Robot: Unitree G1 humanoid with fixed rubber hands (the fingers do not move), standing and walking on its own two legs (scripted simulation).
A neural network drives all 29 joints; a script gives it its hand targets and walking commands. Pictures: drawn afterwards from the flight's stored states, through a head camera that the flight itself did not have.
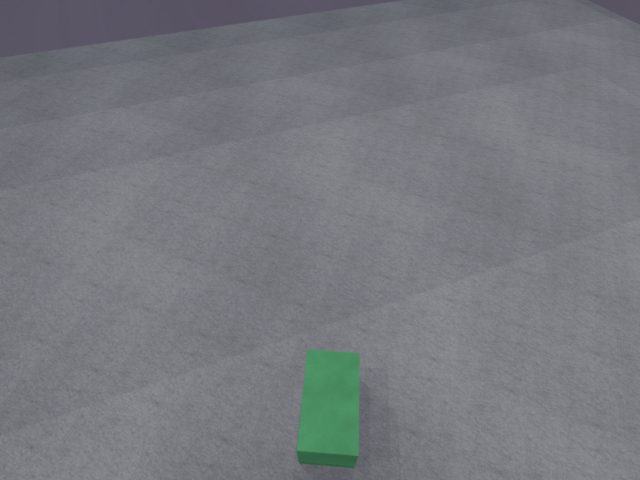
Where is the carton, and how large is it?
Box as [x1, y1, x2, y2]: [297, 349, 359, 467]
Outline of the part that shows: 307,349 297,444 297,454 299,462 353,467 358,455 359,353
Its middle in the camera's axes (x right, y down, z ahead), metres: +0.03 +0.48 +1.11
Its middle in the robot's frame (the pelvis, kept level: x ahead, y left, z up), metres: +0.41 -0.01 -0.69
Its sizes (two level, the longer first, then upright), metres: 0.268 0.154 0.162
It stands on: the floor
